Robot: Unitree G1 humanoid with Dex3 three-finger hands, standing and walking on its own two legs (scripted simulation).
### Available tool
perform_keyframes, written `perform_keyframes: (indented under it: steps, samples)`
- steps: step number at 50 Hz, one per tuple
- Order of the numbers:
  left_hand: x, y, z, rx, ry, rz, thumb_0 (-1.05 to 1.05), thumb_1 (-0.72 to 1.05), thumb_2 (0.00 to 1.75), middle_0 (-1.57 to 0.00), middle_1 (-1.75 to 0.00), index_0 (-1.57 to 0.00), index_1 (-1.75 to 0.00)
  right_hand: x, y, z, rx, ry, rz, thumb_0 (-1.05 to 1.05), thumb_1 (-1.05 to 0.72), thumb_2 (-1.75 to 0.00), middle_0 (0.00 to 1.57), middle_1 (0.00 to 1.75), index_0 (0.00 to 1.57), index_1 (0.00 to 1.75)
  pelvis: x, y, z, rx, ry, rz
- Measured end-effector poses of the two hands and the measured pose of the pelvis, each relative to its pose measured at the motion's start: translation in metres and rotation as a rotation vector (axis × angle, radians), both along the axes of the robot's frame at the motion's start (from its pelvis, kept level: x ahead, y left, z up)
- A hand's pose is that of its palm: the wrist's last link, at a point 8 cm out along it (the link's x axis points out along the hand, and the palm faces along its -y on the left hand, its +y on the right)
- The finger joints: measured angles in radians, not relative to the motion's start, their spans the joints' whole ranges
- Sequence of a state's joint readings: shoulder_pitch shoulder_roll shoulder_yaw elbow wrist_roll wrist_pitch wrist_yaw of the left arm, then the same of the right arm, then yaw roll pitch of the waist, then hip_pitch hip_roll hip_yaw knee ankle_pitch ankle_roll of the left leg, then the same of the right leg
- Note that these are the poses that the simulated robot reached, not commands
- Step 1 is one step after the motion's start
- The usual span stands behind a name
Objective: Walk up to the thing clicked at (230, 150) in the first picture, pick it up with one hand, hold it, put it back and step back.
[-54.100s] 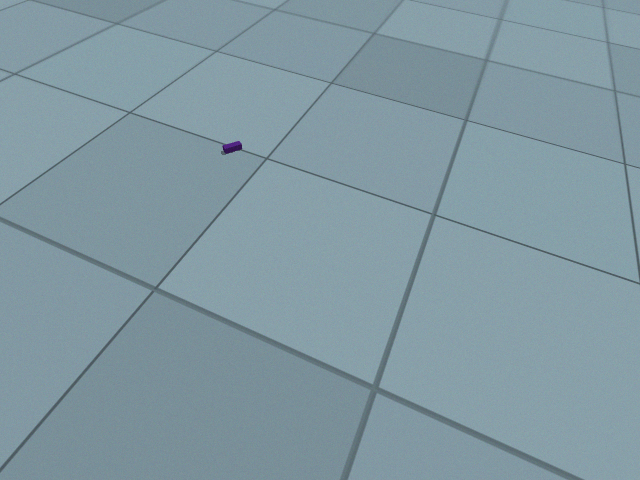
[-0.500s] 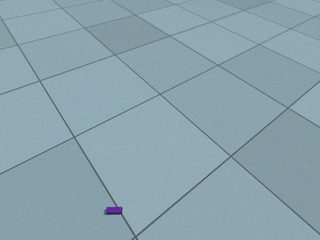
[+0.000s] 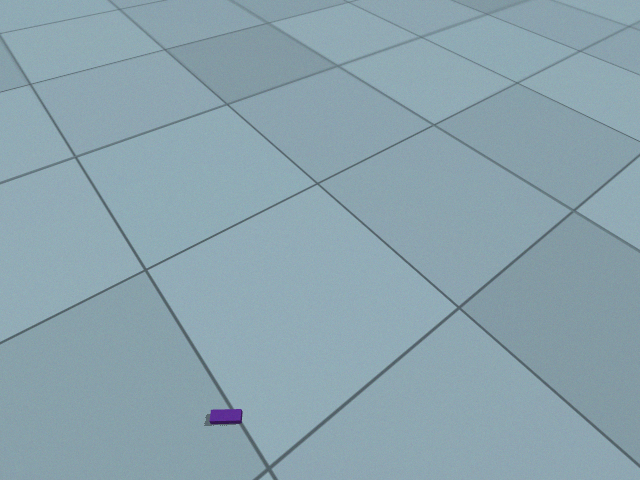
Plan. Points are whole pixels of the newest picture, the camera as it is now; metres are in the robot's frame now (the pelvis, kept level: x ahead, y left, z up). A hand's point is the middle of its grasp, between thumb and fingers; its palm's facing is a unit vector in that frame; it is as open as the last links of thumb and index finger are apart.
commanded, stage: stand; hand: left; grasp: from above
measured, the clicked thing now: (226, 416) +0.41 +0.23 -0.77
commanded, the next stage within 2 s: step back in 0.24 s
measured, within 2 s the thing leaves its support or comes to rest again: neither
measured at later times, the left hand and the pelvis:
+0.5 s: hand out of the picture +0.09 +0.29 -0.17, palm faces -0.04 -0.92 -0.39, open 7.3 cm; pelvis -0.04 +0.03 -0.01, yaw -1 degrees
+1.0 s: hand out of the picture +0.00 +0.32 -0.18, palm faces -0.12 -0.91 -0.40, open 7.3 cm; pelvis -0.13 +0.07 -0.03, yaw -6 degrees
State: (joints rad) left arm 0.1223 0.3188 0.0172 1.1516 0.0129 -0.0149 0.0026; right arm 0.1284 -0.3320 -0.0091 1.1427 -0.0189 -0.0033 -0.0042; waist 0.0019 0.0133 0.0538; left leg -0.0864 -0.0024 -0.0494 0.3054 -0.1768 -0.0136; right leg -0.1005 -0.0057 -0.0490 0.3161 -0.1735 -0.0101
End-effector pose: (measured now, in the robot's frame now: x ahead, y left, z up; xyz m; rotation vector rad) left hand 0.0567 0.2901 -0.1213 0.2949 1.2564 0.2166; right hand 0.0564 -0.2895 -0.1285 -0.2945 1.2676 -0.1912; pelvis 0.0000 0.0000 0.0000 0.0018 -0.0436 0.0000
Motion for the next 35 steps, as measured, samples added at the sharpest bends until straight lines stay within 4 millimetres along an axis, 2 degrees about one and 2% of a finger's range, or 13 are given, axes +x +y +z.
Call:
perform_keyframes:
  steps: [13, 20, 24, 29, 35]
  samples:
    - [0.013, -0.003, 0.002, 0.002, -0.02, -0.006, 0.0, 0.91, 0.9, -0.2, -0.3, -0.21, -0.3, 0.009, -0.005, 0.0, 0.0, -0.014, 0.003, 0.0, -0.91, -0.9, 0.21, 0.3, 0.2, 0.3, 0.004, -0.003, -0.001, 0.001, 0.007, -0.002]
    - [0.016, 0.018, 0.0, 0.04, -0.043, -0.022, 0.0, 0.91, 0.9, -0.21, -0.3, -0.21, -0.3, 0.01, -0.012, 0.001, -0.033, -0.033, -0.005, 0.0, -0.91, -0.9, 0.21, 0.3, 0.2, 0.3, -0.021, 0.006, -0.007, 0.005, 0.01, -0.016]
    - [0.022, 0.037, -0.004, 0.055, -0.058, -0.06, 0.0, 0.91, 0.9, -0.2, -0.3, -0.21, -0.3, -0.007, -0.008, 0.005, -0.064, -0.022, -0.015, 0.0, -0.91, -0.9, 0.21, 0.3, 0.2, 0.3, -0.033, 0.022, -0.012, 0.012, 0.026, -0.014]
    - [0.037, 0.063, -0.021, 0.035, -0.129, -0.079, 0.0, 0.91, 0.9, -0.2, -0.3, -0.21, -0.3, -0.042, 0.008, 0.002, -0.128, 0.026, -0.013, 0.0, -0.91, -0.9, 0.2, 0.3, 0.2, 0.3, -0.048, 0.048, -0.028, -0.004, 0.025, 0.0]
    - [0.028, 0.071, -0.022, 0.005, -0.118, -0.082, 0.0, 0.91, 0.9, -0.2, -0.3, -0.21, -0.3, -0.082, 0.041, 0.015, -0.116, 0.067, -0.021, 0.0, -0.91, -0.9, 0.21, 0.3, 0.2, 0.3, -0.066, 0.064, -0.016, -0.031, 0.024, -0.005]
